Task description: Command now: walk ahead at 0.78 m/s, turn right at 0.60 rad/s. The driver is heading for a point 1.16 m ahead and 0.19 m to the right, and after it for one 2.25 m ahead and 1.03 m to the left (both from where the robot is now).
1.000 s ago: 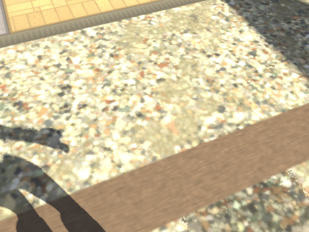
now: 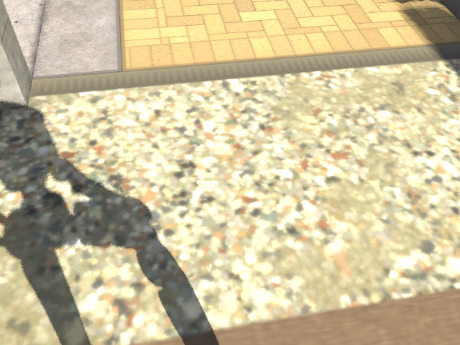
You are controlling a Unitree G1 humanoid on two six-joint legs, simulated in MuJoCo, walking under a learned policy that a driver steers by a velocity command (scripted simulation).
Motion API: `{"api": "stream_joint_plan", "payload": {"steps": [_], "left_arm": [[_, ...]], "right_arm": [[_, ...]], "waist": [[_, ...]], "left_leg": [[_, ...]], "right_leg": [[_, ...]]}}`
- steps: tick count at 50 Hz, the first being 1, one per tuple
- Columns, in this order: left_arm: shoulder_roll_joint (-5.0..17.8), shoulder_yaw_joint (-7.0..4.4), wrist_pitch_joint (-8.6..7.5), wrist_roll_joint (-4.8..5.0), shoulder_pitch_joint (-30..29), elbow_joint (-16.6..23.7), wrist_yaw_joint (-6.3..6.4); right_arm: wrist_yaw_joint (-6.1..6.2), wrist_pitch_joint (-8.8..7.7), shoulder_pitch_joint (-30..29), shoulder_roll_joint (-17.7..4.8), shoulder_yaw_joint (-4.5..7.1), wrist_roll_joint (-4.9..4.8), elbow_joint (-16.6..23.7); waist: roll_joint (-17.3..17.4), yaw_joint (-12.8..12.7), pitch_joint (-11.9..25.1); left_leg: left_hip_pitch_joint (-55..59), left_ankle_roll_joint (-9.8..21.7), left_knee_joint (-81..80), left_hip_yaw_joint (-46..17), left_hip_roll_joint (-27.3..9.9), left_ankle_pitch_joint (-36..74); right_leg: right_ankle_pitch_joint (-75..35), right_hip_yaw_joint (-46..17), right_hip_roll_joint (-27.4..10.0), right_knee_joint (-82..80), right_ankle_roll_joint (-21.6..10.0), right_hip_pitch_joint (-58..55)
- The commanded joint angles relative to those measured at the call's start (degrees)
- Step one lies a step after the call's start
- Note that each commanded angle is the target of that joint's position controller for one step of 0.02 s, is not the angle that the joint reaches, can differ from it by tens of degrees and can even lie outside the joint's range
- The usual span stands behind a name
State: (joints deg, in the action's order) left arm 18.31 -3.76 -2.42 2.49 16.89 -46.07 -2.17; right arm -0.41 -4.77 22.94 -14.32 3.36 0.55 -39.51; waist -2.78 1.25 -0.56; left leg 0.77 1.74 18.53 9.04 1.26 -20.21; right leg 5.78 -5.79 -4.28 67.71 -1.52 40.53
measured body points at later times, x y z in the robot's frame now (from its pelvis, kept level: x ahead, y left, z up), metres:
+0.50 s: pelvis +0.36 -0.07 +0.00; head +0.37 -0.09 +0.45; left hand +0.48 +0.17 -0.12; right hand +0.50 -0.37 -0.05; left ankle +0.56 +0.08 -0.65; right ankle +0.29 -0.09 -0.74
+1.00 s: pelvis +0.83 -0.15 +0.01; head +0.85 -0.15 +0.45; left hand +1.11 +0.04 -0.04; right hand +0.78 -0.42 -0.12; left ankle +0.78 -0.10 -0.74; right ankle +0.99 -0.38 -0.66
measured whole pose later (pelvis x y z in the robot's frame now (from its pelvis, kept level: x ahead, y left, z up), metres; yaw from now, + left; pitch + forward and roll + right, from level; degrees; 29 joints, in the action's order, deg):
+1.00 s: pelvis +0.83 -0.15 +0.01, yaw -5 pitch -1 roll +0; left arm 15.6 0.6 -8.5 -2.0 1.9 -32.9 -0.4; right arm -0.9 -4.2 28.8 -14.3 2.4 -1.9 -44.4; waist -1.2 4.9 -2.7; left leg -3.2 8.5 19.4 -10.0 11.2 -13.8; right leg 6.6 -10.3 -4.1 48.6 1.5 39.4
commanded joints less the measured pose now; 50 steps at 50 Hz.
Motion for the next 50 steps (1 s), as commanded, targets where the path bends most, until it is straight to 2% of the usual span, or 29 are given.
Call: {"api": "stream_joint_plan", "payload": {"steps": [1,6,8,10,11,12,13,14,15,16,17,18,21,24,27,30,32,34,36,37,38,39,40,41,42,43,46,48,50], "left_arm": [[1.93,-0.24,-0.20,-0.15,-5.35,5.40,0.49],[-0.22,1.02,-1.01,0.01,-13.72,10.04,-1.57],[0.06,0.89,-1.28,0.45,-14.84,11.82,-2.48],[2.89,-0.42,-0.52,1.36,-8.54,11.99,-2.52],[6.07,-1.84,0.40,1.49,0.84,10.36,-2.16],[11.27,-4.22,1.46,0.94,13.97,7.21,-1.42],[12.94,-5.14,2.27,0.79,22.57,4.02,-0.18],[14.46,-4.40,1.83,-0.52,17.58,4.51,-0.08],[10.81,-2.85,-0.28,-2.41,11.84,8.63,-0.20],[6.86,-2.38,-1.50,-2.16,12.37,9.18,-0.29],[6.05,-2.04,-2.55,-2.09,9.53,8.96,-0.57],[5.34,-1.79,-3.19,-1.88,5.51,9.81,-0.75],[2.96,-0.67,-3.19,-1.77,-0.21,10.09,0.90],[2.13,0.25,-3.43,-1.59,3.23,7.46,2.31],[3.34,0.56,-4.08,-1.10,8.26,4.57,2.29],[4.43,0.77,-4.22,-1.89,11.18,1.23,1.96],[5.76,0.69,-3.57,-2.82,10.68,0.04,2.30],[7.70,0.30,-2.68,-4.65,9.17,0.04,3.20],[10.17,-0.58,-1.46,-6.64,0.92,2.51,3.77],[9.65,-0.42,-1.70,-6.77,-4.07,5.07,4.09],[-1.47,2.29,-3.29,-4.04,5.85,6.66,2.87],[4.56,2.57,-5.93,-1.36,3.51,8.36,1.58],[6.11,2.22,-7.17,0.34,-3.37,10.29,1.14],[4.96,2.83,-7.91,-0.94,-7.17,12.03,1.10],[3.98,2.69,-8.00,-2.70,-8.67,11.85,1.34],[3.29,2.66,-7.62,-3.35,-6.82,11.83,1.28],[3.38,2.51,-6.23,-4.18,-6.79,12.52,1.83],[1.90,3.20,-6.35,-4.83,-14.87,16.15,2.01],[-0.66,3.73,-6.67,-4.65,-20.59,18.48,1.86]], "right_arm": [[0.57,-1.89,-3.64,-6.18,1.70,0.56,2.57],[1.66,-1.22,-0.06,-8.16,1.83,-0.14,-1.46],[2.58,-0.26,-0.35,-11.08,2.15,0.31,-2.00],[3.75,1.12,-1.73,-15.09,2.94,0.08,-2.05],[3.65,1.48,-5.05,-16.73,3.35,-0.30,-1.12],[2.97,1.13,-8.71,-17.17,3.47,-0.89,0.50],[1.82,-0.31,-12.52,-12.68,2.12,-1.42,1.08],[0.41,-3.02,-8.18,-0.28,-1.52,-0.20,3.79],[-0.33,-5.67,-4.75,-2.05,-2.23,-2.50,7.84],[-0.41,-6.77,-13.20,-8.64,-0.89,-3.59,9.06],[-0.19,-6.75,-14.21,-8.24,-0.74,-3.70,9.93],[0.34,-6.05,-13.57,-7.08,-0.91,-1.95,8.32],[0.55,-3.16,-8.41,-8.28,-0.39,-0.58,5.54],[0.68,-2.11,-17.64,-4.31,-2.19,0.92,8.63],[0.05,-2.80,-26.54,-2.05,-3.26,-0.40,10.15],[-1.48,-3.38,-31.48,-4.01,-2.32,-2.74,11.41],[-2.74,-3.74,-30.48,-5.50,-1.43,-3.25,11.78],[-3.35,-3.35,-24.55,-8.57,0.05,-3.63,11.09],[-2.47,-1.41,-0.94,-12.51,1.99,-4.12,4.96],[-1.63,-0.13,12.96,-14.32,2.37,-3.38,1.22],[-2.06,-1.01,11.11,-16.71,2.63,-2.04,0.22],[-1.61,-0.83,9.52,-11.88,2.52,-0.90,1.57],[-1.08,-0.91,6.92,-9.97,2.04,0.05,2.52],[-1.64,-1.18,3.46,-9.64,1.92,0.05,2.54],[-1.88,-1.61,0.21,-8.57,1.45,-0.29,2.95],[-1.69,-1.50,-2.16,-8.59,1.32,-0.23,3.43],[-1.07,-1.00,-2.73,-7.31,0.97,-2.39,2.41],[-0.06,-0.86,-1.81,-8.45,1.24,-2.84,1.46],[0.45,-0.47,0.16,-9.14,1.56,-2.97,-0.18]], "waist": [[6.69,-0.07,-7.26],[5.43,1.71,-11.44],[7.46,-0.05,-8.96],[12.52,-5.54,-2.80],[14.13,-11.05,1.98],[12.33,-17.27,8.24],[2.74,-20.85,7.63],[-16.99,-10.38,5.19],[-14.45,-6.08,15.53],[-2.21,-8.48,8.03],[6.28,-3.99,1.58],[10.55,-1.16,-1.46],[5.82,2.88,-4.57],[1.88,-2.23,-7.40],[0.92,-8.37,-6.93],[-0.13,-10.71,-8.09],[-2.27,-8.52,-5.92],[-5.73,-3.17,0.60],[-6.43,9.45,11.11],[1.62,15.77,15.97],[29.71,5.39,20.54],[17.59,8.02,24.59],[10.22,7.46,15.04],[-1.29,3.84,6.53],[-4.67,1.09,2.43],[-2.61,-1.76,-0.27],[0.58,-3.68,-4.23],[2.24,-1.03,-7.60],[4.66,2.02,-7.03]], "left_leg": [[-3.53,2.60,-12.03,-2.44,-13.03,20.57],[0.29,-0.97,-12.16,4.93,-13.62,35.64],[2.18,-2.21,-6.68,7.08,-14.02,62.12],[6.17,-1.78,4.56,7.16,-16.05,87.06],[4.41,-0.81,14.96,6.57,-17.09,93.64],[-2.92,0.63,30.00,4.52,-16.18,89.91],[-16.89,-0.33,52.76,3.59,-8.14,46.72],[-38.10,-1.39,75.89,-4.48,2.73,-13.63],[-49.43,0.54,79.81,-18.08,4.22,-12.11],[-50.15,2.77,73.10,-19.36,1.35,-6.12],[-48.17,3.28,65.14,-19.13,-0.95,-1.45],[-43.97,2.30,60.40,-19.32,-3.26,1.02],[-37.50,-2.17,50.44,-16.33,-7.84,5.60],[-36.28,-4.31,37.63,-9.77,-8.63,19.85],[-30.23,-2.92,20.86,-6.19,-6.09,34.81],[-35.20,-0.42,11.10,-5.62,-3.74,35.33],[-36.41,2.34,9.16,-4.90,-0.81,31.20],[-32.12,4.48,12.69,-2.45,3.17,23.96],[-11.94,6.94,15.88,-3.95,2.94,22.15],[7.94,8.59,16.85,-11.46,-1.30,20.33],[32.38,23.12,12.00,-46.01,-15.31,5.01],[34.26,22.28,0.51,-61.05,-16.50,-16.49],[25.80,19.16,-1.78,-55.68,-15.47,-15.14],[12.97,17.55,-4.59,-51.40,-13.12,-8.11],[4.54,17.11,-5.36,-46.40,-10.25,-1.14],[-1.81,17.68,-6.63,-43.04,-7.66,4.08],[-12.50,16.99,-8.04,-35.92,-3.75,12.46],[-20.99,15.69,-9.01,-32.22,-1.05,17.76],[-27.43,12.19,-8.68,-30.22,1.19,16.50]], "right_leg": [[-8.08,-0.59,-0.78,-2.75,1.11,8.23],[-10.26,8.82,0.93,-17.44,-1.79,6.83],[-6.64,14.46,4.42,-21.27,-4.52,-0.38],[0.00,17.07,8.18,-20.35,-7.10,-9.55],[3.33,16.44,8.98,-18.74,-8.82,-19.94],[4.88,13.35,9.75,-20.88,-11.05,-37.58],[-0.01,6.81,7.81,-30.03,-13.07,-52.36],[1.82,-13.13,1.55,-30.67,-18.38,-58.99],[30.71,-43.88,-8.70,-46.39,-27.87,-62.57],[34.77,-45.76,-9.17,-55.15,-23.75,-55.36],[32.92,-42.37,-8.60,-56.67,-21.61,-45.86],[27.21,-36.85,-5.61,-56.20,-20.13,-38.26],[13.89,-21.55,-0.52,-57.07,-17.77,-25.84],[-3.58,-7.42,3.77,-56.96,-13.89,-19.33],[-1.55,-3.20,3.22,-60.52,-11.11,-20.83],[-9.46,-1.30,-1.03,-61.31,-8.71,-35.58],[-29.28,1.67,-3.41,-56.72,-5.91,-45.39],[-58.99,3.82,-5.02,-47.21,-3.69,-53.11],[-74.95,5.93,-5.68,-23.53,-2.59,-49.42],[-54.86,7.15,-1.59,-0.76,-2.14,-34.07],[19.82,0.59,11.55,26.19,4.94,-1.16],[18.53,-6.28,9.54,25.27,1.66,5.83],[15.95,-6.86,6.21,20.73,-0.02,7.49],[13.91,-4.96,4.98,13.93,-1.65,4.76],[12.80,-4.53,3.57,7.98,-1.98,1.74],[12.11,-4.60,2.89,5.27,-1.27,-0.98],[10.68,-1.73,1.10,-5.68,2.05,-3.31],[1.75,1.61,2.76,-18.15,3.95,-6.87],[-10.46,3.15,5.34,-29.70,4.49,-16.26]]}}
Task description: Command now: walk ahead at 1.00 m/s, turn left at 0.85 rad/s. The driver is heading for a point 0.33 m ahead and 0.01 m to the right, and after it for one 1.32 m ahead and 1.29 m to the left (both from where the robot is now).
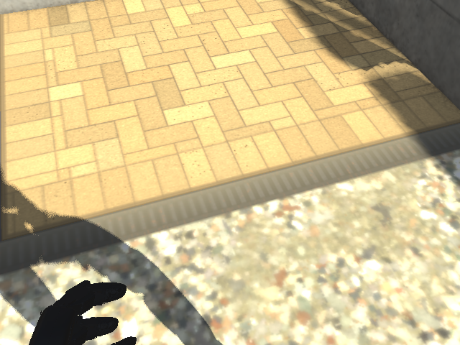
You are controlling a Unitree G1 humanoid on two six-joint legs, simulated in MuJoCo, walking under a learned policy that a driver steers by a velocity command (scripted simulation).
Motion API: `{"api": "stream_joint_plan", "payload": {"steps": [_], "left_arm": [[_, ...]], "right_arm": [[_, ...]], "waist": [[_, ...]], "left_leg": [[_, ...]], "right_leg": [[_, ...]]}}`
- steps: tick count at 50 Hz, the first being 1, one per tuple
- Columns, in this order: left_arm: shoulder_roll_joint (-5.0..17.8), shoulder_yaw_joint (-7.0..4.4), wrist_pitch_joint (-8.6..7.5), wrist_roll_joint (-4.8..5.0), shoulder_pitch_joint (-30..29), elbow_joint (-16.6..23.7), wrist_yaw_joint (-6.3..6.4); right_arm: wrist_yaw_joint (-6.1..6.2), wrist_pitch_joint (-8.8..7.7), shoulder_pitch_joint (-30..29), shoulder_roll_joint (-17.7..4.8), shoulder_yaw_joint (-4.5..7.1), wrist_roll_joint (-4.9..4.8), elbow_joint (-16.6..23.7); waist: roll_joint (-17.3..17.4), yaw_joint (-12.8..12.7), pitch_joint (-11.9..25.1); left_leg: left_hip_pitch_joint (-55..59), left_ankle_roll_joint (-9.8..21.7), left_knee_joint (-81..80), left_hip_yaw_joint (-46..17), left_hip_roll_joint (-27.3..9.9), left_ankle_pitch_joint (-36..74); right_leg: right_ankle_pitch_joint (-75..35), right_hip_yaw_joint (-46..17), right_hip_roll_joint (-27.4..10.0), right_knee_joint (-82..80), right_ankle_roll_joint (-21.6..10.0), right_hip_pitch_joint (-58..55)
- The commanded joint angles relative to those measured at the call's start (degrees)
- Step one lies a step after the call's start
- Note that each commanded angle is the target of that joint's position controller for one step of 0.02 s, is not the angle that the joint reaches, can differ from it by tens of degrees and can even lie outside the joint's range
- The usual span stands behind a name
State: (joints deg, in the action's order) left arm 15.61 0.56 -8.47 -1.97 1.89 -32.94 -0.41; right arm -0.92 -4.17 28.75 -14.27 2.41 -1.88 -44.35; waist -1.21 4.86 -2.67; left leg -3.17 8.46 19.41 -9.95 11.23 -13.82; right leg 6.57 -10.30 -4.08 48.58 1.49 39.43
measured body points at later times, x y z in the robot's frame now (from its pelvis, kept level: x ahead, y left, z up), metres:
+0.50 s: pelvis +0.44 -0.01 -0.02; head +0.45 +0.02 +0.43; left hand +0.28 +0.25 -0.14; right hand +0.77 -0.13 -0.06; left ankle +0.56 +0.19 -0.66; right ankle +0.36 -0.17 -0.74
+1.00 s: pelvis +0.83 +0.24 -0.01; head +0.83 +0.27 +0.44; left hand +0.82 +0.59 -0.04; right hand +1.06 +0.07 -0.11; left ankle +0.68 +0.19 -0.74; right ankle +1.13 +0.30 -0.69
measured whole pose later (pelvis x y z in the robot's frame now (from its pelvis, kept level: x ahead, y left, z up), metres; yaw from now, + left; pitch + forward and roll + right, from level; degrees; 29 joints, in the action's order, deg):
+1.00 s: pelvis +0.83 +0.24 -0.01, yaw +55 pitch +1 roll -1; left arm 16.7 -1.0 -7.6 0.6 -1.1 -31.1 -0.5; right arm 0.8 -3.3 24.9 -15.6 3.5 -2.5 -42.3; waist -2.0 7.1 -2.7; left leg -0.6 6.3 25.2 -15.2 8.0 -23.1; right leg -5.1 -10.4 -2.8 31.8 4.8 36.8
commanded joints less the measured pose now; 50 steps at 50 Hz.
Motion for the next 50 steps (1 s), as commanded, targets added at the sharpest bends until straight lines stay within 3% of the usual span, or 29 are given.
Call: {"api": "stream_joint_plan", "payload": {"steps": [1,4,6,7,8,9,10,11,12,13,14,15,18,21,25,28,30,31,32,33,34,35,36,37,39,40,44,46,50], "left_arm": [[2.34,-0.97,-0.75,0.37,-6.71,5.98,0.14],[5.46,-2.69,-0.88,2.50,-8.41,6.87,0.64],[7.65,-4.06,-1.31,3.02,-7.54,7.10,0.76],[9.48,-5.29,-1.56,3.37,-2.02,6.44,0.90],[10.69,-6.13,-1.20,3.96,9.34,4.88,1.33],[13.59,-6.86,-0.15,4.08,24.62,2.45,2.13],[17.11,-7.21,0.08,2.49,25.54,-0.75,0.57],[10.29,-6.70,0.58,2.41,24.32,0.60,0.40],[7.35,-6.09,1.06,2.56,21.33,0.22,0.88],[7.44,-5.86,1.53,1.65,19.50,-1.01,0.79],[6.96,-5.71,1.63,0.87,18.17,-2.17,0.63],[5.47,-5.24,1.40,0.34,16.81,-3.27,0.60],[2.57,-4.66,1.10,2.55,14.52,-5.96,-0.28],[5.66,-5.31,0.86,2.03,11.95,-6.91,0.07],[10.01,-5.84,0.77,1.66,15.45,-8.76,0.77],[13.28,-6.21,1.81,1.50,19.36,-10.34,1.37],[16.81,-6.95,3.29,1.63,19.08,-10.13,2.27],[17.58,-7.17,3.84,1.64,16.60,-8.97,2.37],[16.63,-6.91,3.56,2.16,12.74,-7.11,2.16],[6.48,-4.09,2.07,0.69,13.76,-6.18,1.42],[3.74,-2.13,-0.53,3.13,21.60,-0.99,0.51],[10.26,-2.96,-2.37,3.79,12.91,-0.05,0.17],[9.98,-2.96,-2.86,4.80,8.55,1.50,0.31],[8.68,-2.76,-2.76,3.63,8.26,0.51,0.79],[8.52,-3.27,-0.92,2.05,11.63,-0.87,0.66],[8.57,-3.48,-0.02,1.72,11.73,-1.04,0.65],[4.05,-2.06,0.76,0.15,-0.69,3.60,0.48],[2.76,-1.92,0.45,1.03,-5.18,5.21,0.02],[7.72,-4.28,0.06,3.98,-6.66,6.10,0.03]], "right_arm": [[1.01,-1.00,-4.02,-9.69,2.73,-0.72,3.73],[1.38,-0.96,-1.55,-8.66,2.58,-1.23,1.29],[1.69,-0.23,-0.08,-8.00,2.68,-0.63,-0.32],[1.57,0.28,-1.25,-9.26,3.04,-0.09,-0.27],[1.18,0.77,-4.95,-10.41,3.02,1.42,1.32],[0.97,0.75,-7.03,-6.22,1.51,3.78,3.85],[0.32,0.09,6.14,1.05,-1.12,-0.66,4.98],[1.37,0.67,1.60,-4.90,-0.68,-2.61,3.84],[1.54,0.73,-7.63,-9.06,0.29,-1.37,5.34],[1.54,0.68,-12.86,-8.79,0.47,-0.06,6.52],[1.10,0.48,-15.60,-7.56,0.50,0.76,7.88],[0.63,0.92,-14.94,-6.15,0.56,0.00,8.36],[0.06,2.81,-14.92,-3.01,-0.04,-1.15,10.04],[-0.67,2.65,-18.11,-3.22,-0.58,-0.19,12.19],[-2.37,1.61,-26.48,-3.95,-0.75,0.23,14.41],[-3.87,0.71,-30.95,-6.57,0.31,-0.19,15.96],[-3.85,1.20,-23.54,-10.10,2.20,-0.83,15.19],[-3.47,1.95,-12.10,-13.16,3.99,-1.05,12.54],[-2.56,2.74,3.14,-16.82,6.19,-0.90,8.26],[-1.39,3.37,4.40,-18.12,5.84,-1.13,5.58],[-1.45,1.73,-1.45,-20.05,5.33,1.09,10.11],[-1.15,1.10,-0.67,-15.41,5.19,1.34,10.96],[-1.20,0.08,-2.18,-14.33,4.76,1.61,10.40],[-1.57,-0.73,-6.37,-13.40,4.40,1.57,10.57],[-1.04,-1.20,-11.84,-11.12,3.51,2.23,11.23],[-0.70,-1.06,-12.71,-9.80,3.14,1.57,10.76],[1.55,-0.46,-11.42,-9.70,2.95,0.25,8.53],[1.90,-0.03,-9.35,-11.21,3.59,-0.14,7.26],[2.34,0.09,-6.88,-10.59,3.93,-1.20,5.10]], "waist": [[3.95,-0.47,-3.41],[6.45,0.44,-2.02],[7.46,-0.75,-0.38],[8.11,-4.74,3.77],[9.18,-11.64,12.00],[3.66,-16.77,22.99],[-26.67,-8.33,33.21],[-18.87,-11.49,25.90],[-10.30,-13.43,15.03],[0.24,-12.51,7.86],[1.52,-10.82,3.28],[-0.26,-8.45,1.64],[-3.07,-5.40,-0.88],[-1.56,-3.98,-4.48],[1.93,-6.82,-7.09],[0.10,-7.03,-4.91],[-5.94,-0.92,0.77],[-7.76,5.27,6.56],[-4.44,12.62,11.99],[12.94,7.32,9.07],[23.07,-1.56,22.89],[10.03,4.06,21.89],[2.81,1.54,12.19],[-6.06,-2.52,6.54],[-3.26,-7.55,2.07],[-2.08,-8.33,0.21],[0.66,-4.41,-4.84],[2.55,-1.25,-3.21],[6.73,-0.58,-1.44]], "left_leg": [[-24.55,4.21,-9.76,-12.46,-9.15,8.53],[-13.69,2.32,-5.95,-14.59,-11.35,8.05],[-4.31,0.96,1.13,-15.36,-12.79,22.81],[-1.78,-0.26,8.87,-15.02,-12.61,34.00],[-3.98,-1.77,21.22,-13.73,-12.47,38.26],[-14.80,-2.57,40.38,-9.98,-9.97,23.76],[-35.22,-5.23,59.76,-5.01,-3.96,-18.27],[-42.54,-5.06,63.86,-2.25,-10.24,-13.17],[-44.47,-4.89,62.42,0.61,-11.88,-8.32],[-42.92,-4.96,60.77,2.36,-13.72,-5.70],[-41.94,-4.91,58.58,2.44,-15.62,-3.88],[-39.68,-4.77,57.65,2.06,-17.63,-3.22],[-41.65,-4.52,56.34,3.28,-21.00,-3.41],[-43.28,-6.17,50.66,4.23,-21.57,5.68],[-40.06,-5.03,34.33,10.20,-19.19,19.29],[-31.47,-2.00,24.72,18.59,-11.98,19.12],[-22.12,0.06,25.17,21.24,-7.25,11.46],[-9.15,2.02,26.18,20.27,-6.08,8.59],[12.03,4.95,19.95,14.66,-7.38,12.84],[21.41,7.34,19.52,1.04,-14.01,12.92],[35.68,21.57,6.97,-35.39,-26.20,-9.32],[32.30,17.36,-3.26,-41.08,-26.44,-21.64],[22.24,14.74,-5.96,-37.71,-25.22,-20.61],[10.52,12.99,-6.24,-33.21,-23.31,-14.11],[-3.92,12.73,-6.76,-24.07,-18.12,-4.44],[-8.05,12.36,-7.39,-20.37,-16.46,-2.15],[-23.29,9.02,-7.69,-9.44,-9.97,4.46],[-26.94,5.93,-7.34,-8.65,-8.97,0.50],[-13.76,3.08,-0.53,-15.62,-11.79,-3.95]], "right_leg": [[-16.15,7.62,6.51,-13.55,1.63,-20.29],[-18.47,5.03,5.93,-20.80,1.69,-21.74],[-13.33,5.25,6.53,-23.25,0.08,-22.47],[-9.89,6.06,7.04,-22.92,-1.28,-28.28],[-6.13,4.39,3.20,-19.57,-3.69,-40.48],[4.11,-5.22,-6.58,-13.56,-6.16,-59.66],[25.55,-39.70,-22.14,-24.33,-17.52,-77.17],[42.99,-42.83,-19.59,-29.92,-14.38,-71.68],[34.46,-31.11,-16.21,-31.27,-11.20,-62.23],[21.50,-22.80,-13.91,-32.18,-9.87,-52.74],[12.69,-17.14,-12.56,-33.16,-10.34,-45.76],[8.88,-12.28,-11.17,-34.44,-10.05,-41.01],[2.44,-1.87,-10.15,-37.10,-9.67,-35.32],[-5.76,7.52,-9.24,-40.53,-9.55,-30.26],[-14.68,17.91,-7.36,-42.26,-6.71,-32.86],[-44.08,22.36,-6.81,-37.26,-3.20,-40.03],[-71.19,23.04,-8.93,-23.21,-2.65,-44.11],[-77.15,22.24,-9.96,-10.25,-3.43,-40.62],[-66.13,21.61,-7.47,8.78,-3.03,-28.35],[12.68,19.45,3.53,33.37,-1.70,-10.63],[27.65,5.58,9.21,48.86,-1.17,8.01],[19.17,0.48,5.47,42.90,-3.79,11.09],[15.78,1.31,3.97,36.72,-4.56,11.03],[12.96,1.18,1.72,31.27,-4.02,6.39],[11.64,0.24,-0.22,25.12,-1.40,-1.35],[11.61,0.95,-0.96,21.18,-0.12,-2.54],[-4.47,6.48,1.07,-1.04,3.20,-10.16],[-14.34,7.98,3.99,-11.38,3.52,-19.17],[-13.17,2.53,3.85,-20.09,3.58,-20.31]]}}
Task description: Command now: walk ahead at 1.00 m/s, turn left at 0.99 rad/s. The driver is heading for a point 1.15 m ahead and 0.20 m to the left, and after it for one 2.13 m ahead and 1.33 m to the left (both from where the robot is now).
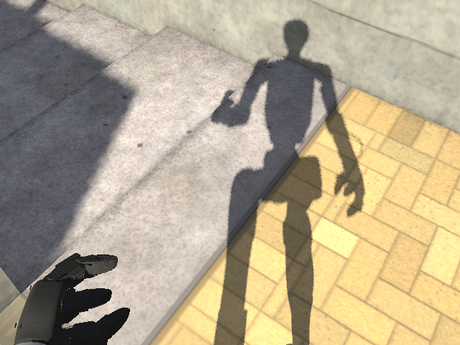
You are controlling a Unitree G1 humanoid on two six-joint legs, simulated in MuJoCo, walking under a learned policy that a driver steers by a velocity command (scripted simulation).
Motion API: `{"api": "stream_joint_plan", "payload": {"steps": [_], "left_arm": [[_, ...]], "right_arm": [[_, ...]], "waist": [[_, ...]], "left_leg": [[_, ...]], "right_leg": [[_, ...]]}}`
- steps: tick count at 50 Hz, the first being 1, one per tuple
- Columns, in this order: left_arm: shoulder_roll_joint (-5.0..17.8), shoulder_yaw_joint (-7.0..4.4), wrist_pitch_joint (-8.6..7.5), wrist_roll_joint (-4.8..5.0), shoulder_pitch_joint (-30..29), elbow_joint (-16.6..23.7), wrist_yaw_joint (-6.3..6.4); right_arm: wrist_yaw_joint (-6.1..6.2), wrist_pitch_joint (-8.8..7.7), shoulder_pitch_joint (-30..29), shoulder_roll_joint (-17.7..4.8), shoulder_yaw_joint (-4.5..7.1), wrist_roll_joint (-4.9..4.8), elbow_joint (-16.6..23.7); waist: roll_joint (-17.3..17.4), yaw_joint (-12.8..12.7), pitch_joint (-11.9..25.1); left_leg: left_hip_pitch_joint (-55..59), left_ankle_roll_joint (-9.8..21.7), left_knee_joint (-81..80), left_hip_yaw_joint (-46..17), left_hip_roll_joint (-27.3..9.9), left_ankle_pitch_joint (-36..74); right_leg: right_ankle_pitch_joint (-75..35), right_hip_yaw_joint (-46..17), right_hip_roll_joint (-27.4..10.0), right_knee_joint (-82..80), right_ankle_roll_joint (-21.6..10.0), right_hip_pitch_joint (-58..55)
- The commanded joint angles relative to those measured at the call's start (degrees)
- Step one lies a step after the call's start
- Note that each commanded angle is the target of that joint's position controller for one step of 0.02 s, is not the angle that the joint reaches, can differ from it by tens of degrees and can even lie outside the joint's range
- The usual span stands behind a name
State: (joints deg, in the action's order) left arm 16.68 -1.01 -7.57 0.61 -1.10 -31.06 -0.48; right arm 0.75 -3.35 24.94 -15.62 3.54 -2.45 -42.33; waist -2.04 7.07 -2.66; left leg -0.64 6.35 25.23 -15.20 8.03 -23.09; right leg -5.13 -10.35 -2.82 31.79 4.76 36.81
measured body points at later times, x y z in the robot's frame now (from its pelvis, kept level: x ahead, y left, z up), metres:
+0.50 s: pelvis +0.40 +0.00 -0.02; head +0.41 +0.04 +0.42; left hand +0.23 +0.23 -0.16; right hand +0.74 -0.07 -0.06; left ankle +0.54 +0.19 -0.69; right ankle +0.25 -0.20 -0.73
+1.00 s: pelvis +0.78 +0.20 -0.03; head +0.79 +0.21 +0.42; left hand +0.82 +0.50 -0.13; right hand +0.94 -0.04 -0.14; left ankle +0.57 +0.20 -0.67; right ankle +0.93 +0.19 -0.73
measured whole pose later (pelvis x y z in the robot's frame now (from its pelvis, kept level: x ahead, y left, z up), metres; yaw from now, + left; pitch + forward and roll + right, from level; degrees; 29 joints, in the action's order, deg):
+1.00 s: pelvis +0.78 +0.20 -0.03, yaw +15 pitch -3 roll +2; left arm 17.3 -3.3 -2.7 0.4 14.3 -39.9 -3.5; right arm 2.4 -4.5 16.2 -14.9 3.8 -1.3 -45.6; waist -2.7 -0.9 -4.7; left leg -0.8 -0.1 53.5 12.5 1.4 -26.2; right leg 1.6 4.5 2.4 42.3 -6.1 30.6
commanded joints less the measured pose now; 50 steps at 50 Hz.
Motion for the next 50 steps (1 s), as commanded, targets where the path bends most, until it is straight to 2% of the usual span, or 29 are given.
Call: {"api": "stream_joint_plan", "payload": {"steps": [1,3,4,5,6,7,8,9,10,13,18,22,25,27,28,29,30,31,32,33,34,36,40,43,45,47,48,49,50], "left_arm": [[7.55,-3.26,-1.01,1.76,-2.48,4.00,0.09],[10.81,-5.76,-0.94,2.35,13.21,1.12,0.63],[12.44,-6.08,-0.21,1.87,27.25,-0.68,1.39],[17.86,-6.52,0.06,-0.98,28.90,-2.63,0.07],[12.73,-5.89,0.44,-0.80,25.47,-1.19,-0.24],[8.71,-5.02,0.91,-0.38,22.39,-0.81,0.35],[8.23,-4.74,1.54,-1.01,21.02,-1.90,0.58],[7.85,-4.65,1.76,-1.62,20.27,-3.31,0.64],[6.36,-4.20,1.56,-2.02,19.08,-4.48,0.83],[2.83,-3.39,1.15,-0.05,18.10,-7.72,0.34],[6.76,-4.11,0.84,-1.49,16.32,-9.51,0.71],[9.46,-4.05,1.08,-0.82,23.14,-12.76,0.57],[14.47,-4.49,2.13,-0.13,25.95,-14.75,0.94],[16.10,-4.17,3.42,0.00,24.05,-15.83,1.13],[14.74,-3.45,3.34,0.18,21.63,-15.41,1.37],[2.17,-0.36,2.23,0.12,31.10,-13.10,0.36],[6.81,-0.69,-0.10,3.47,28.16,-12.77,0.30],[9.25,-1.93,-0.54,5.46,19.64,-10.28,0.57],[7.24,-1.43,-0.53,4.86,17.20,-9.07,0.79],[5.98,-1.52,0.08,3.00,17.29,-9.88,0.82],[5.73,-1.99,1.39,2.85,20.66,-11.35,0.59],[3.92,-2.28,3.99,3.26,24.56,-13.57,-0.11],[2.10,-2.07,5.27,1.55,18.89,-11.31,-0.35],[0.81,-1.53,3.37,-0.37,13.41,-9.44,-2.40],[0.53,-1.67,3.44,-0.37,14.02,-8.21,-4.50],[7.39,-4.64,4.92,-0.11,28.12,-9.99,-4.68],[13.33,-7.30,5.96,-0.14,40.30,-12.47,-3.49],[15.65,-8.24,6.78,-0.13,48.80,-14.39,-1.83],[13.00,-6.97,6.36,-0.51,42.82,-14.49,-0.80]], "right_arm": [[0.78,-0.35,-2.79,-9.02,2.91,-0.54,2.65],[0.11,0.38,-4.51,-8.64,2.62,1.09,3.07],[-0.57,0.45,-5.52,-4.02,0.82,2.99,4.84],[-1.08,-0.31,6.70,2.63,-1.31,-1.07,7.44],[-0.40,0.13,3.42,-2.63,-1.39,-2.71,6.46],[-0.27,0.50,-4.55,-7.10,-0.38,-1.43,7.17],[-0.30,0.70,-8.95,-8.02,0.02,-0.01,7.77],[-0.61,0.49,-12.35,-7.43,0.18,1.15,9.08],[-1.17,0.82,-12.13,-6.36,0.35,0.39,9.43],[-1.68,2.55,-13.29,-3.17,-0.12,-0.85,10.81],[-3.05,2.34,-18.35,-3.77,-0.43,0.00,12.62],[-4.66,1.04,-26.84,-2.64,-1.01,0.74,14.56],[-5.00,0.71,-26.00,-5.26,0.30,0.73,15.42],[-3.64,1.65,-8.70,-11.05,3.40,0.49,11.53],[-2.36,2.22,4.62,-14.00,5.00,0.26,7.38],[-1.80,1.27,2.47,-17.94,4.23,2.37,6.43],[-2.27,0.13,4.99,-12.50,3.07,3.23,7.49],[-2.48,-0.91,3.71,-9.38,2.24,3.53,5.69],[-2.61,-1.68,0.98,-9.17,2.22,3.12,4.44],[-2.67,-2.36,-3.63,-6.97,1.77,3.49,4.27],[-2.81,-3.00,-6.63,-4.42,1.18,4.35,4.21],[-3.09,-3.83,-7.93,-1.37,0.63,3.75,2.66],[-0.89,-4.44,-14.12,-4.05,1.13,3.99,2.03],[1.65,-4.51,-11.70,-5.99,1.36,3.07,1.14],[3.22,-3.24,-9.61,-9.68,2.12,2.49,0.21],[3.97,-1.79,-16.12,-12.89,3.18,2.25,2.91],[3.15,-1.74,-22.32,-12.65,3.09,1.43,5.36],[1.84,-2.88,-26.72,-10.11,2.80,-0.97,6.37],[-0.50,-3.99,-23.81,-2.19,1.19,0.22,7.12]], "waist": [[8.32,-3.73,-0.85],[8.74,-12.84,8.67],[5.09,-18.46,19.99],[-26.48,-9.69,29.30],[-23.50,-11.57,23.06],[-13.94,-13.73,13.98],[-3.55,-13.39,8.67],[-0.39,-12.48,4.65],[-1.72,-10.60,2.73],[-4.20,-8.54,-0.69],[-0.50,-7.57,-5.69],[2.95,-10.70,-8.77],[-3.00,-6.45,-4.42],[-5.81,4.68,4.37],[-2.78,11.38,8.98],[17.93,-0.77,16.25],[14.37,3.27,25.85],[9.09,3.41,14.17],[3.97,0.55,6.14],[1.76,-2.70,2.70],[2.42,-5.60,1.47],[3.99,-7.78,1.45],[4.88,-10.11,-6.50],[0.11,-7.60,-5.42],[3.88,-7.68,-1.09],[9.43,-15.84,7.94],[7.60,-22.64,12.15],[-0.45,-27.41,10.39],[-21.68,-21.42,-1.19]], "left_leg": [[-12.45,4.65,-3.46,-11.59,-9.80,9.16],[-9.96,1.13,14.07,-9.05,-8.16,25.44],[-20.52,-0.71,33.92,-5.43,-6.36,19.38],[-40.02,-3.03,54.74,0.55,0.09,-10.77],[-47.85,-3.07,60.88,3.45,-6.75,-4.35],[-49.42,-3.33,61.59,6.46,-8.31,0.37],[-47.21,-3.32,59.59,8.07,-10.51,2.85],[-45.56,-2.99,56.47,8.21,-12.56,4.44],[-42.92,-2.68,54.36,7.53,-14.71,5.16],[-44.86,-2.17,51.76,8.85,-17.42,4.81],[-46.57,-3.74,41.09,11.81,-17.21,19.87],[-40.38,-0.31,24.33,18.23,-13.22,25.01],[-29.52,2.80,19.05,23.34,-5.65,16.84],[-8.35,5.84,13.84,21.40,-3.94,12.44],[12.16,6.84,9.55,14.56,-7.73,15.30],[29.39,11.61,6.46,-13.48,-23.03,-1.76],[28.21,13.19,-5.14,-29.77,-28.56,-13.54],[20.19,10.41,-9.35,-23.60,-27.44,-10.31],[11.30,9.18,-10.72,-16.76,-26.54,-5.13],[4.03,7.40,-10.76,-10.19,-24.30,-1.40],[-1.25,5.52,-11.21,-4.13,-22.40,3.37],[-6.00,2.79,-12.67,4.79,-20.38,12.87],[-16.50,-1.95,-15.67,22.57,-15.29,44.21],[-15.95,-4.87,-10.56,28.19,-12.62,47.91],[-8.36,-4.86,-4.91,28.69,-15.28,60.97],[-6.47,-5.15,7.71,28.54,-17.98,79.46],[-13.71,-4.90,22.66,27.87,-17.96,82.12],[-23.10,-7.27,46.47,26.39,-13.14,48.24],[-36.71,-10.29,71.68,23.98,1.67,-17.81]], "right_leg": [[1.68,2.55,2.42,-3.86,-0.24,-17.98],[9.37,4.42,1.60,-1.14,-2.75,-32.93],[20.25,-3.00,-6.52,5.15,-4.67,-53.43],[47.51,-40.44,-21.78,-10.82,-15.34,-69.28],[63.19,-47.35,-21.93,-16.56,-14.07,-64.26],[55.32,-36.52,-19.38,-16.82,-12.21,-56.16],[41.98,-26.15,-16.78,-16.29,-11.10,-48.51],[32.09,-19.01,-14.92,-16.05,-11.17,-41.99],[26.68,-13.34,-13.38,-16.59,-11.12,-37.57],[19.54,-2.66,-12.22,-19.20,-11.18,-33.55],[8.41,12.71,-11.02,-24.15,-11.06,-30.06],[-6.94,19.57,-10.41,-26.32,-9.24,-34.35],[-48.10,21.28,-13.39,-17.63,-11.02,-41.86],[-57.14,19.96,-14.44,2.82,-11.84,-39.04],[-41.01,19.43,-10.86,22.03,-10.26,-24.79],[32.50,13.92,1.04,47.57,-8.52,-2.43],[34.37,-0.38,3.87,53.36,-10.31,0.74],[30.79,0.31,1.90,52.73,-10.18,5.94],[26.69,1.13,-0.89,48.92,-10.07,6.92],[22.38,1.57,-3.59,45.34,-9.62,5.00],[18.00,1.13,-5.60,44.10,-9.14,1.40],[15.08,1.47,-7.87,43.03,-8.39,-1.80],[5.69,7.08,-5.40,30.52,-4.24,-3.58],[-10.57,15.58,-0.29,11.63,-3.95,-9.63],[-12.18,18.17,2.60,7.49,-4.75,-12.19],[-4.56,19.13,6.02,14.84,-7.84,-24.36],[-1.97,19.72,8.06,20.79,-10.16,-38.73],[-6.40,14.81,5.85,11.65,-13.29,-47.79],[-29.21,3.92,4.00,1.86,-19.19,-42.95]]}}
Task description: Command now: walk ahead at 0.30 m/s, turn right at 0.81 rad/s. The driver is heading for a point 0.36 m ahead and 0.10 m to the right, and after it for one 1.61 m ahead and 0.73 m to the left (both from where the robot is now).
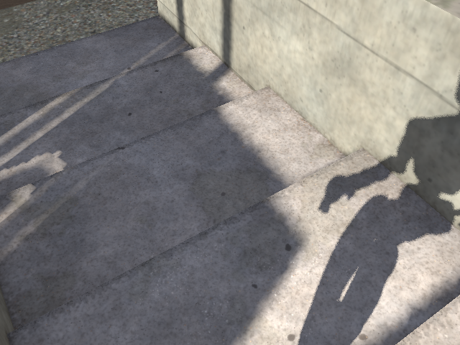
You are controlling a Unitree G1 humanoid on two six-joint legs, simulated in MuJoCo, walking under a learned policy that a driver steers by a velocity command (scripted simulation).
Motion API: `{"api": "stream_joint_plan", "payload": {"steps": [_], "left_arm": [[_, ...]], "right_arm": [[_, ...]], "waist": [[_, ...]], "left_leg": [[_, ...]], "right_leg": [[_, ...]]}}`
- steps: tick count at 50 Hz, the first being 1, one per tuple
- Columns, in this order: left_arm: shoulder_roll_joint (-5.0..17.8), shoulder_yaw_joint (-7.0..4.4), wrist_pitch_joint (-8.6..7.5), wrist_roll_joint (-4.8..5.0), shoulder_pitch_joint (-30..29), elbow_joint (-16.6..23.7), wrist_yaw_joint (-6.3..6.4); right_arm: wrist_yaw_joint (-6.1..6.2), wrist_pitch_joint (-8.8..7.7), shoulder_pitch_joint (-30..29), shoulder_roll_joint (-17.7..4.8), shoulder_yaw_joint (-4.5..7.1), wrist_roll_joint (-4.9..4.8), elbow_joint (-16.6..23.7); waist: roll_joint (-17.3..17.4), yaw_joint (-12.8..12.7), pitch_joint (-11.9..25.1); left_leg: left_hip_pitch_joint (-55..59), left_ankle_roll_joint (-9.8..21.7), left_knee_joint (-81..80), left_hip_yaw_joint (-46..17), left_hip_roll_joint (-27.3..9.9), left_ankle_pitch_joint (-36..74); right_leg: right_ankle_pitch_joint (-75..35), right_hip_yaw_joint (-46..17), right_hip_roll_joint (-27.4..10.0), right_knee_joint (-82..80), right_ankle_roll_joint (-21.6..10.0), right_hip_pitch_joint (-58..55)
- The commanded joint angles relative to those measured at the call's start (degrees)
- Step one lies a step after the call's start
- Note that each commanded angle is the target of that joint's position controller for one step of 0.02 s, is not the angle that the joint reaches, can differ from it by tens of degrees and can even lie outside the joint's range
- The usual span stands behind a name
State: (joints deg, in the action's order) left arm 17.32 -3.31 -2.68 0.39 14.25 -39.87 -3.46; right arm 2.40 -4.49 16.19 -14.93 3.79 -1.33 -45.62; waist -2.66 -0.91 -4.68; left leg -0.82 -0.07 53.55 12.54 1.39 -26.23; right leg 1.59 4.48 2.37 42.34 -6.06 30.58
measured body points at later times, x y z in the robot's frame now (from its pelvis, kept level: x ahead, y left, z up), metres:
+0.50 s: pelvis +0.30 +0.08 -0.08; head +0.29 +0.10 +0.37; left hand +0.51 +0.30 -0.17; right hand +0.35 -0.22 -0.15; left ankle +0.35 +0.19 -0.82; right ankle +0.15 -0.03 -0.68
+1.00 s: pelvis +0.67 +0.04 -0.09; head +0.69 +0.05 +0.36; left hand +0.86 +0.30 -0.16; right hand +0.71 -0.24 -0.21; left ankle +0.55 +0.14 -0.72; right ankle +0.67 -0.11 -0.82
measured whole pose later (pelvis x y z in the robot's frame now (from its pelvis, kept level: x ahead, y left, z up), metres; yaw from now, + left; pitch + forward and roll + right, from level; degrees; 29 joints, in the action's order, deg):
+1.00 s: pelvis +0.67 +0.04 -0.09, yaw +2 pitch +2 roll -3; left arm 14.9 -3.7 -6.6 0.2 7.5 -36.0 0.3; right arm 0.0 -1.9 21.5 -15.6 2.9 -1.7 -46.5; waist 1.7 1.0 0.0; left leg -23.3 4.6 70.0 -3.8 1.0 -20.7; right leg 13.4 0.2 1.2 26.3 1.5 14.9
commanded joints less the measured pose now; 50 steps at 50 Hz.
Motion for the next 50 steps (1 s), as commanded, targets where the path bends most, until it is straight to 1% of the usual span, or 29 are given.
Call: {"api": "stream_joint_plan", "payload": {"steps": [1,2,3,4,6,8,10,14,17,19,22,24,25,26,27,28,29,31,33,35,40,41,43,44,45,46,47,49,50], "left_arm": [[11.33,-2.23,-0.23,-3.27,13.03,0.54,1.88],[10.34,-2.52,-1.17,-3.00,8.40,5.29,0.89],[12.61,-3.67,-1.32,-1.40,4.21,6.63,0.68],[11.52,-3.51,-1.41,0.25,2.43,7.25,0.72],[9.24,-2.64,-1.04,1.26,-0.08,8.15,1.78],[10.88,-3.06,-0.34,-0.11,-0.09,8.70,3.51],[8.71,-2.54,0.77,1.56,3.43,6.18,6.41],[6.73,-2.26,3.35,1.86,2.42,6.10,7.51],[3.82,-1.97,3.77,0.81,5.06,5.14,7.35],[2.45,-1.74,3.18,1.42,6.85,4.05,6.75],[2.45,-0.86,1.43,0.66,9.83,2.85,4.62],[-3.42,1.36,-0.26,0.69,5.92,4.77,3.02],[-5.76,2.36,-1.35,-0.33,8.23,5.49,3.03],[-1.96,2.25,-3.88,3.31,8.57,10.60,3.35],[2.44,0.70,-4.36,3.33,-6.00,11.09,4.75],[2.68,0.79,-5.07,2.35,-12.02,13.19,5.30],[-0.09,1.40,-5.22,0.24,-12.29,12.96,5.82],[0.86,1.07,-5.43,-1.82,-13.80,14.25,5.76],[0.81,0.95,-5.74,-2.69,-16.54,15.33,5.55],[-1.37,1.61,-6.14,-1.15,-20.18,15.66,4.55],[1.18,-0.19,-5.94,2.16,-22.50,13.86,3.04],[2.04,-0.79,-6.00,2.20,-19.84,13.26,2.97],[6.14,-2.61,-5.46,2.85,2.13,9.65,3.85],[10.46,-3.69,-5.13,1.66,13.82,7.16,3.90],[8.42,-3.36,-5.48,2.04,12.40,6.17,2.93],[3.64,-2.73,-4.73,1.14,8.54,6.64,3.63],[2.80,-2.49,-3.98,0.32,6.33,5.14,4.09],[1.09,-1.66,-3.34,-1.19,3.56,2.62,4.10],[0.45,-1.41,-3.42,-1.27,1.22,1.82,3.88]], "right_arm": [[-3.19,-3.83,0.35,-0.55,-0.40,-0.88,11.34],[-3.08,-3.70,0.53,-5.78,-0.33,0.13,11.34],[-2.30,-2.82,-4.02,-7.43,0.48,-0.18,12.09],[-1.43,-1.62,-4.32,-8.16,0.88,0.61,11.74],[-1.15,0.93,-7.84,-8.61,0.84,1.43,11.69],[-1.75,0.51,-11.36,-7.08,0.53,2.91,12.20],[-2.73,0.02,-14.91,-5.79,-0.09,3.67,13.90],[-4.73,-0.18,-20.01,-2.55,-1.30,1.74,16.91],[-5.39,-0.48,-18.04,-4.24,-0.84,0.78,15.29],[-5.05,-0.30,-16.99,-4.38,-0.71,0.37,13.68],[-4.62,-0.20,-9.22,-4.96,0.46,0.67,10.54],[-4.82,-0.16,13.78,-6.43,2.17,0.55,2.87],[-5.20,0.88,16.23,-6.56,1.84,-0.95,1.70],[-5.05,0.31,15.77,-19.33,5.32,-1.86,0.96],[-4.05,-0.08,14.83,-8.73,2.81,0.46,2.25],[-3.56,-1.20,13.65,-7.12,1.43,2.23,1.80],[-3.37,-1.74,11.57,-6.27,0.75,1.75,2.15],[-2.30,-0.49,7.60,-3.71,-0.50,-0.21,1.85],[-1.13,-0.04,7.79,-4.53,-0.34,0.45,1.35],[-1.03,-0.63,11.95,-4.28,-0.12,0.22,-0.57],[-0.48,0.59,16.65,-3.47,-0.16,-0.99,-4.54],[-0.67,1.16,16.92,-3.55,0.08,-0.83,-4.70],[-2.01,2.01,10.50,-5.35,0.42,1.16,-1.81],[-2.70,1.18,14.64,0.18,-1.22,0.81,-0.11],[-2.86,0.61,15.67,0.94,-2.79,-1.33,2.38],[-2.55,0.79,9.18,-4.04,-1.18,-2.25,3.08],[-2.15,0.95,3.86,-5.77,-0.73,-0.95,4.42],[-2.43,1.39,0.45,-4.50,0.11,0.41,5.72],[-2.68,2.02,0.24,-1.82,-0.38,-0.70,6.74]], "waist": [[-22.19,0.59,8.81],[-7.21,0.24,15.02],[5.63,3.02,9.69],[11.36,5.14,10.84],[11.54,5.39,8.77],[8.65,3.79,9.55],[3.63,1.89,9.97],[-2.81,-0.71,9.53],[-5.13,-4.03,8.76],[-5.31,-5.65,7.49],[-0.49,-3.81,8.18],[9.09,4.81,9.34],[16.58,2.30,5.04],[29.00,0.76,6.99],[10.78,6.54,0.77],[9.21,6.72,-1.12],[5.23,5.32,-1.85],[7.45,1.35,-5.11],[12.68,2.69,-4.41],[10.43,4.35,-2.80],[8.36,4.45,2.30],[9.01,3.26,5.59],[9.27,-9.05,20.33],[-5.83,-9.65,33.37],[-21.21,-7.43,36.18],[-16.98,-8.46,22.21],[-9.69,-8.17,12.81],[-1.53,-3.69,2.79],[-1.45,-1.44,-0.32]], "left_leg": [[-44.00,-3.85,47.69,-18.95,7.71,-16.28],[-37.83,-1.52,40.49,-24.04,5.79,-10.70],[-39.29,-0.49,33.87,-23.48,5.14,-6.71],[-37.54,-0.10,29.63,-24.19,2.49,-3.33],[-32.12,-0.04,14.47,-25.44,-0.40,-0.98],[-26.50,-1.24,8.79,-22.48,1.38,12.94],[-27.89,-2.20,-1.67,-24.26,1.85,26.20],[-19.02,-2.44,-20.31,-23.89,3.06,32.28],[-21.17,-1.81,-30.23,-26.15,-3.11,41.22],[-18.87,-1.06,-38.46,-25.44,-8.16,49.43],[-4.64,1.49,-35.21,-17.97,-5.79,33.86],[12.84,4.83,-23.76,-26.68,-11.37,18.33],[15.14,5.70,-19.99,-35.04,-11.01,15.75],[19.26,18.63,-37.12,-68.33,-23.33,-17.08],[15.33,17.96,-42.38,-68.91,-22.51,-24.97],[11.54,17.28,-41.51,-68.71,-20.74,-19.93],[7.11,16.25,-40.87,-62.88,-16.52,-14.60],[-10.16,13.56,-43.34,-46.61,-6.85,-1.22],[-18.97,13.63,-46.15,-40.53,-3.21,15.55],[-20.84,13.64,-47.53,-38.03,-2.89,23.67],[-3.90,10.16,-39.37,-40.51,-5.68,38.40],[-2.31,9.26,-34.14,-40.05,-5.08,47.99],[-12.97,7.38,-9.94,-37.44,-2.43,52.66],[-33.07,4.36,12.24,-30.90,4.01,26.66],[-42.66,4.42,21.74,-27.87,2.46,-2.99],[-49.44,4.43,23.70,-24.97,-2.34,0.72],[-49.12,4.47,22.29,-22.28,-4.34,5.09],[-45.79,4.54,18.20,-20.36,-7.80,6.80],[-44.66,4.48,17.24,-20.34,-9.30,6.25]], "right_leg": [[-40.26,-37.05,-11.31,-12.87,-17.65,-35.29],[-31.51,-45.31,-14.61,-19.87,-18.60,-32.51],[-12.10,-49.34,-14.48,-23.79,-18.40,-24.81],[2.06,-51.59,-15.03,-24.64,-17.39,-20.24],[15.66,-46.77,-11.28,-25.65,-14.49,-10.87],[7.53,-37.82,-4.56,-22.36,-13.14,-5.45],[16.50,-34.52,-0.86,-18.18,-11.10,-6.38],[28.41,-34.20,1.37,-13.29,-6.35,-3.07],[30.86,-33.55,0.47,-5.42,-5.27,-10.64],[30.02,-31.26,0.07,0.76,-4.80,-12.96],[31.20,-25.11,1.70,12.44,-2.75,-3.51],[38.92,-14.96,4.30,45.99,0.11,18.70],[38.51,-7.64,0.76,62.51,1.24,34.85],[31.83,-5.53,-1.48,61.09,2.61,47.60],[22.87,-9.32,-4.68,61.29,2.80,50.72],[17.51,-12.33,-5.56,58.30,2.41,49.63],[15.63,-12.50,-6.61,54.84,3.12,46.41],[7.73,-10.02,-7.42,29.56,5.85,29.97],[-2.26,-6.86,-4.43,13.58,8.44,14.97],[-7.06,-5.66,-0.91,-1.08,8.86,2.74],[-6.19,-8.54,2.21,-18.08,6.96,-8.69],[-2.96,-8.18,2.73,-17.45,6.04,-14.89],[6.75,-13.23,-5.19,-12.24,0.48,-45.27],[25.88,-35.69,-20.73,-12.92,-8.38,-70.31],[37.98,-53.53,-28.42,-19.80,-11.11,-70.72],[38.12,-47.13,-25.01,-21.51,-8.06,-61.05],[26.33,-37.29,-22.33,-22.90,-4.94,-51.03],[14.73,-26.73,-19.30,-26.84,-3.94,-34.95],[13.66,-23.81,-19.17,-28.95,-3.49,-29.32]]}}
